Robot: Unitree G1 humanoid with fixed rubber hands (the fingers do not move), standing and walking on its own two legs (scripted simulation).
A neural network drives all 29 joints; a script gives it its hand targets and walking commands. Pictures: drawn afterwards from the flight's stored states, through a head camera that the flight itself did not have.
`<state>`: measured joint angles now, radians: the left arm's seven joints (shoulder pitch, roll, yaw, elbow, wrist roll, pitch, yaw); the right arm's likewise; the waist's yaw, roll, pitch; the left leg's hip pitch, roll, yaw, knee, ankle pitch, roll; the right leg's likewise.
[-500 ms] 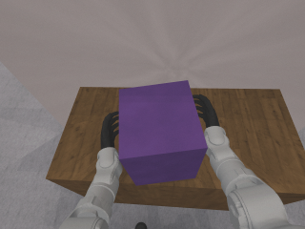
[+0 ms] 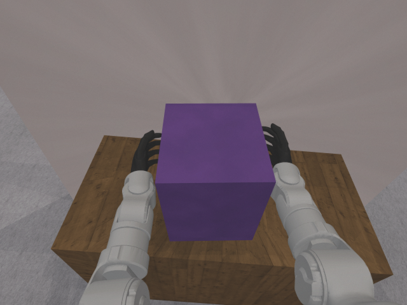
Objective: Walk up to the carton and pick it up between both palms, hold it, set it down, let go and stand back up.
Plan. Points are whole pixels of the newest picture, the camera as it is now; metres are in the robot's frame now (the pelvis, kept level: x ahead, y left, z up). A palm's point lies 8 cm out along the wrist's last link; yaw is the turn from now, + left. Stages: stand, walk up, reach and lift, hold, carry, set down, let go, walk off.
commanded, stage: reach and lift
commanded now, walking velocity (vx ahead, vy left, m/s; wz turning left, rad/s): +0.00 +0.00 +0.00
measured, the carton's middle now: (211, 175) +0.39 +0.03 +0.02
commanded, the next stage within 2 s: hold in 1.90 s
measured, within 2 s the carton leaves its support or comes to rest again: neither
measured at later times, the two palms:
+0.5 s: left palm (142, 153) +0.36 +0.17 +0.10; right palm (287, 154) +0.39 -0.12 +0.11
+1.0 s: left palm (139, 139) +0.36 +0.17 +0.15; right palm (296, 153) +0.36 -0.12 +0.15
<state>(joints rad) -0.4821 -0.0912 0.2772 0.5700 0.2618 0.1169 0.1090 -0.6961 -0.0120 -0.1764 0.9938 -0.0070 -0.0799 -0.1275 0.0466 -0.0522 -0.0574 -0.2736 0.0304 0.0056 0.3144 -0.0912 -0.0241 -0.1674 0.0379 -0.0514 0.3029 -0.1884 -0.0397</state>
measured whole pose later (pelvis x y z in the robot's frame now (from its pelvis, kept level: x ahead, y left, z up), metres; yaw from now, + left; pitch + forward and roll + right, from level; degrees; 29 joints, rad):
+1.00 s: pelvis -0.01 +0.02 +0.00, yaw +0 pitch -3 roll -1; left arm -0.54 -0.02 0.19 0.28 0.23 0.50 0.05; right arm -0.63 -0.03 -0.05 0.60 0.13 0.25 -0.22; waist -0.05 -0.06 -0.02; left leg -0.17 0.01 0.01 0.33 -0.10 0.01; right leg -0.05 0.02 -0.05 0.29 -0.19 -0.01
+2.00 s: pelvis -0.01 +0.01 +0.00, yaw +1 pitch -6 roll -1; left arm -0.56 -0.02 0.22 0.17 0.28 0.61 0.01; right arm -0.68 -0.03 -0.02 0.60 0.17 0.28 -0.23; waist -0.07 -0.06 0.01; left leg -0.12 0.01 0.00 0.33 -0.11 0.00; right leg 0.01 0.02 -0.06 0.28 -0.19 -0.01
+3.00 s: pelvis -0.01 +0.01 +0.00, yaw +1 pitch -7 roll -1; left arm -0.53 -0.03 0.24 0.06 0.32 0.71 -0.03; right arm -0.66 -0.03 0.00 0.52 0.18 0.35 -0.24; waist -0.08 -0.07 0.03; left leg -0.08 0.00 0.00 0.31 -0.10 0.00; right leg 0.04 0.01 -0.06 0.28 -0.19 -0.01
